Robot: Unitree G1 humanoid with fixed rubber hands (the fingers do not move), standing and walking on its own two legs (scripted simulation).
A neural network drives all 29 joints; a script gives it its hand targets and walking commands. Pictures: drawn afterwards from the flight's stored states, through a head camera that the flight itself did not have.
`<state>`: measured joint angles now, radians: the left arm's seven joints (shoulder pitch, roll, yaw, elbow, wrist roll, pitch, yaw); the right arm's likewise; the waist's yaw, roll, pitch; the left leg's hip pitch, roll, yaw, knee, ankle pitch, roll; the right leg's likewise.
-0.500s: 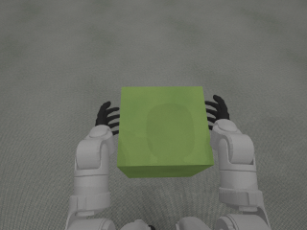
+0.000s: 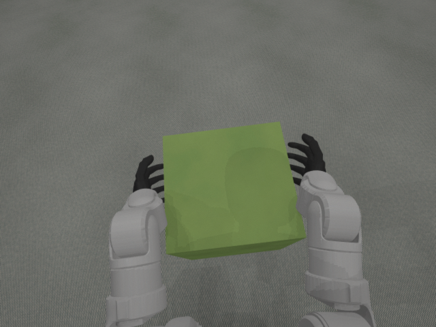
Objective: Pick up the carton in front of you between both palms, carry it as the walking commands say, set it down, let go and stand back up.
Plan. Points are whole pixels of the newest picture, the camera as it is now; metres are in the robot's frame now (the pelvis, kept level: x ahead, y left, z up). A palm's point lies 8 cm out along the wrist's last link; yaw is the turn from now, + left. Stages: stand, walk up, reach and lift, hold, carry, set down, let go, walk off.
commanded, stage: carry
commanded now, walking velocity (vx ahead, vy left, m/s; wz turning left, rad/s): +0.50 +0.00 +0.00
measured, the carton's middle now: (229, 200) +0.35 +0.01 -0.01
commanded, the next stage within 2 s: none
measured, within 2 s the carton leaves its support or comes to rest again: neither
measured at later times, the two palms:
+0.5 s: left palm (154, 105) +0.56 +0.18 +0.07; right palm (277, 99) +0.55 -0.10 +0.08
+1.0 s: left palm (176, 49) +0.78 +0.15 +0.08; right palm (278, 40) +0.79 -0.14 +0.09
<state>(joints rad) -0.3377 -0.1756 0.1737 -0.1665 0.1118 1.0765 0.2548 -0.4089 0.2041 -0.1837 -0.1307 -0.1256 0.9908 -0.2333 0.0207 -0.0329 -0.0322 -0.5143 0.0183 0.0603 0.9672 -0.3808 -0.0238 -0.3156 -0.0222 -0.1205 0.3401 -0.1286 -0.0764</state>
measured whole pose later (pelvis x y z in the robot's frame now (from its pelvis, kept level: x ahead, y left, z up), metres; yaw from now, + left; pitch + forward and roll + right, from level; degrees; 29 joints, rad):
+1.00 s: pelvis +0.52 +0.01 -0.01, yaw -2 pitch +2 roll +0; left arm -0.17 -0.14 0.05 -0.36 0.11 1.28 0.21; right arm -0.21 0.14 -0.05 -0.37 -0.11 1.20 -0.19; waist 0.00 0.03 -0.04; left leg -0.27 0.08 0.13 0.46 -0.18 -0.02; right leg -0.31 -0.03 -0.21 0.42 -0.15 -0.05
